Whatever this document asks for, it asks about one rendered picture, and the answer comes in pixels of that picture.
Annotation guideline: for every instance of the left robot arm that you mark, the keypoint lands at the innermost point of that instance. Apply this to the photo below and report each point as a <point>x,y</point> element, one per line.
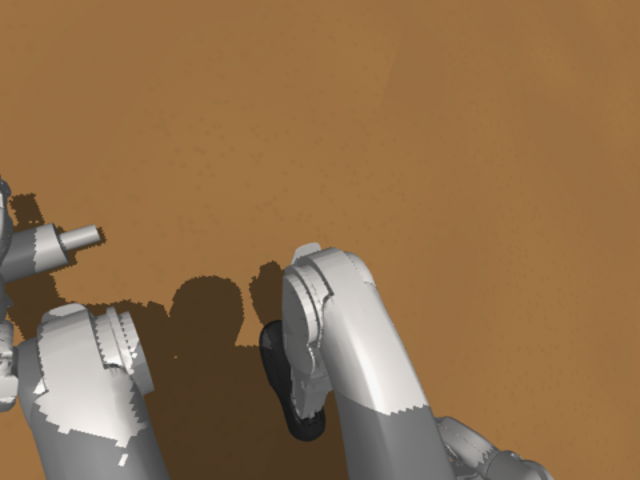
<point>8,356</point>

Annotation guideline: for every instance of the right robot arm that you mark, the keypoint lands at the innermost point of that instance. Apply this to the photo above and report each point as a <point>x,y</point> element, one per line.
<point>508,465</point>

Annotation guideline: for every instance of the right robot foot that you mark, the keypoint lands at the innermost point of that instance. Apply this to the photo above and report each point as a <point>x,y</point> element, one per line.
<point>278,371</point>

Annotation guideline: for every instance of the bottle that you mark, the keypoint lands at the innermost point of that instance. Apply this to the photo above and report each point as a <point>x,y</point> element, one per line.
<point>42,248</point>

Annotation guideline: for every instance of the right robot hand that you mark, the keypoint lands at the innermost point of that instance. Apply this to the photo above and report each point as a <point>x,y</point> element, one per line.
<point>471,452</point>

